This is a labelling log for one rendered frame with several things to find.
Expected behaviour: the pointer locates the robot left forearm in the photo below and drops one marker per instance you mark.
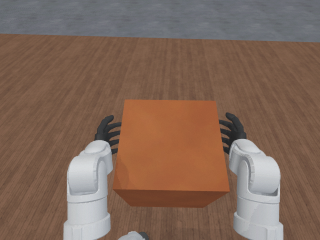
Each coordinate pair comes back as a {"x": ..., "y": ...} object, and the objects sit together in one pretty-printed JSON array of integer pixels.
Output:
[{"x": 87, "y": 190}]

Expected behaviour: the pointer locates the robot left hand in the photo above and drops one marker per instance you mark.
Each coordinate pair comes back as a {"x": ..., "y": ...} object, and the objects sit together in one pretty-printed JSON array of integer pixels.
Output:
[{"x": 104, "y": 128}]

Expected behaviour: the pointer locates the robot right forearm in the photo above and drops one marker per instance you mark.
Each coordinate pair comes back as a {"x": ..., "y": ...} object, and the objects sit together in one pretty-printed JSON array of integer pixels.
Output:
[{"x": 258, "y": 192}]

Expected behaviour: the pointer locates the left robot shin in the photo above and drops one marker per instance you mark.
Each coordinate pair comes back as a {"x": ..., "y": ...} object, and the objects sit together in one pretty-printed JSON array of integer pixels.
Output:
[{"x": 134, "y": 232}]

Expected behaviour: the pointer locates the carton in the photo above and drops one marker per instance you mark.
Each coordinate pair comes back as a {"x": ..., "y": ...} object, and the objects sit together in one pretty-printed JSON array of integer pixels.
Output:
[{"x": 170, "y": 154}]

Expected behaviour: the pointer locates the robot right hand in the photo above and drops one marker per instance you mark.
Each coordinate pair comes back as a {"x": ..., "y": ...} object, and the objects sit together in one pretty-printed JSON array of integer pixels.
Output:
[{"x": 237, "y": 131}]

